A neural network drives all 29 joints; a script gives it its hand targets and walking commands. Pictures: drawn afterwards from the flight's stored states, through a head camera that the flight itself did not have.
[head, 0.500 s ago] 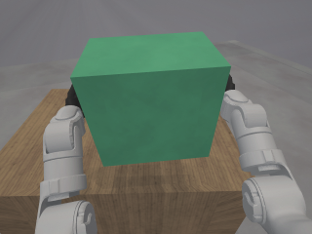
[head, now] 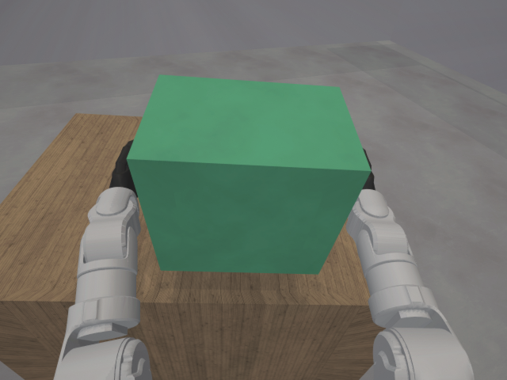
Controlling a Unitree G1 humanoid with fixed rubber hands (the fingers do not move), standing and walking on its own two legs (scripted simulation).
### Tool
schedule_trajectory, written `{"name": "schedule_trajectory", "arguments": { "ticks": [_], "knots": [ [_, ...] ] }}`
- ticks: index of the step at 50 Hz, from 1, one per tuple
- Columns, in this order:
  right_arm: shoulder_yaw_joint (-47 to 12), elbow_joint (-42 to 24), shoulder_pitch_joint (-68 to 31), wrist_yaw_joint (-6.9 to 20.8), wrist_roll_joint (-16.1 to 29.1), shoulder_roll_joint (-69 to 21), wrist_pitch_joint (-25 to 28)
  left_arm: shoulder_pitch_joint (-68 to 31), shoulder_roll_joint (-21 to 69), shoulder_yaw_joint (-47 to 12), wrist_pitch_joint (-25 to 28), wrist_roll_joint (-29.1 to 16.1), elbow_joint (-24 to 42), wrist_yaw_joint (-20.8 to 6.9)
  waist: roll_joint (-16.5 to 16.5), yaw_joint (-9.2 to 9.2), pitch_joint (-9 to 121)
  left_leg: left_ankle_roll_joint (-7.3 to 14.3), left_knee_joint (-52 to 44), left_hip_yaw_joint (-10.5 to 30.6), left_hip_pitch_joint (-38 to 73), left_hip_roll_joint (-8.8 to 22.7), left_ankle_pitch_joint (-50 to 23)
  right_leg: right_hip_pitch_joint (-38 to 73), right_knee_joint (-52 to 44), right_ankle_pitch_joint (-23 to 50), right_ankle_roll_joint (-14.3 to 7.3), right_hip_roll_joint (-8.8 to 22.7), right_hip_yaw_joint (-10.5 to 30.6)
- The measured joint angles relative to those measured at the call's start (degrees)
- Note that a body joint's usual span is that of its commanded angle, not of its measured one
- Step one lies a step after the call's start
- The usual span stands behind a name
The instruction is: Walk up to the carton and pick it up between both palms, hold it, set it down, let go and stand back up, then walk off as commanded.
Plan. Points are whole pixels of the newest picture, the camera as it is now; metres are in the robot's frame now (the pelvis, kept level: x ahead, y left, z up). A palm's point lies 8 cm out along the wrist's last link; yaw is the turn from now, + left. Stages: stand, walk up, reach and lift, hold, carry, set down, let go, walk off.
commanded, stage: set down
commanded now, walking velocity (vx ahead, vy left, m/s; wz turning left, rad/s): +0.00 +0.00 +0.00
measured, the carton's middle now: (245, 183) +0.40 +0.00 +0.15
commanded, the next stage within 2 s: none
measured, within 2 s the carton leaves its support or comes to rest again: neither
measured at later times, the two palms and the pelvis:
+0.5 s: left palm (132, 192) +0.39 +0.18 +0.13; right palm (358, 196) +0.37 -0.18 +0.14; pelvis +0.02 +0.02 +0.00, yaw -2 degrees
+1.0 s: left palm (151, 199) +0.41 +0.16 +0.09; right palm (361, 209) +0.37 -0.20 +0.10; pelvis +0.01 +0.02 +0.00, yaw -2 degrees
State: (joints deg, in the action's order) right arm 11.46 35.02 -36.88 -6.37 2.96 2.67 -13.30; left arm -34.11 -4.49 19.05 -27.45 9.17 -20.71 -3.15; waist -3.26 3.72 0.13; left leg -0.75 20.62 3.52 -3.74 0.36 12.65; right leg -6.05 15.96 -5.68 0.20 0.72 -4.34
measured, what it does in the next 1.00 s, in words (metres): stands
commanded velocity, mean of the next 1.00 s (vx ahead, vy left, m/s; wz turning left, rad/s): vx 0.00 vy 0.00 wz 0.00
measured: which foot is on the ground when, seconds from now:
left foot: down 0.00-1.00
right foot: down 0.00-1.00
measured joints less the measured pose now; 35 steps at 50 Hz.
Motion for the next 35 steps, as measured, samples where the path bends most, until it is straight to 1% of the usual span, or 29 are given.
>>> {"name": "schedule_trajectory", "arguments": {
  "ticks": [4, 7, 13, 18, 20, 26, 30, 35],
  "knots": [
    [-1.8, -2.9, 3.3, 0.1, 2.4, 1.0, 1.4, 3.7, 0.6, -2.4, 1.2, -2.0, 3.5, 1.8, 0.3, 0.32, 0.3, 0.0, 0.9, 0.0, -0.4, 0.3, 1.1, 0.1, -0.4, -0.4, 0.1, -0.4, 0.0],
    [-3.2, -4.8, 5.1, -0.1, 4.3, 2.0, 1.6, 5.4, 1.2, -3.2, 1.0, -3.1, 5.7, 2.6, 0.5, 0.55, 0.6, 0.1, 1.4, -0.1, -0.4, 0.5, 1.8, 0.4, -0.6, -0.7, 0.3, -0.6, 0.1],
    [-4.8, -5.4, 4.8, -0.7, 5.4, 3.3, 0.0, 5.2, 1.5, -3.2, -0.4, -2.6, 6.2, 2.6, 0.9, 1.63, -0.1, 0.7, 1.1, -0.3, 0.1, 0.1, 2.1, 1.0, -1.0, -0.8, 0.8, -0.2, 0.3],
    [-5.6, -7.9, 5.8, -1.3, 6.6, 3.7, -0.5, 6.5, 1.9, -3.1, 0.0, -3.2, 7.9, 2.7, 1.6, 1.75, 0.2, 1.1, 1.2, -1.0, -0.5, -0.1, 2.2, 0.4, -1.7, -0.3, 1.3, 0.0, 1.0],
    [-5.4, -7.9, 5.8, -1.3, 6.2, 3.5, -0.3, 6.5, 2.1, -2.8, 0.7, -3.2, 7.5, 2.6, 1.9, 1.66, 0.1, 1.3, 1.2, -1.2, -0.4, -0.2, 2.2, 0.6, -1.9, 0.0, 1.4, 0.1, 1.2],
    [-3.9, -4.7, 5.1, -0.3, 3.8, 2.7, -0.2, 5.5, 2.6, -1.8, 1.4, -2.0, 3.5, 2.1, 1.9, 0.86, 0.3, 1.8, 1.1, -1.9, 0.1, -0.6, 2.2, 0.9, -2.0, 0.2, 1.8, 0.5, 1.9],
    [-2.2, -3.0, 5.3, 0.4, 2.2, 1.7, 0.9, 5.3, 2.3, -2.0, 2.7, -2.5, 1.0, 2.3, 1.9, 0.47, 0.8, 1.9, 1.5, -2.0, -0.5, -0.8, 2.2, 0.4, -1.8, 0.3, 1.9, 0.6, 2.0],
    [0.2, 0.3, 4.1, 1.3, -0.9, 0.8, 2.5, 3.6, 1.6, -2.1, 5.4, -2.8, -4.3, 2.5, 1.8, 0.37, 0.9, 1.9, 1.7, -1.9, -1.0, -1.0, 2.0, -0.2, -1.4, 0.3, 1.9, 0.8, 2.0]
  ]
}}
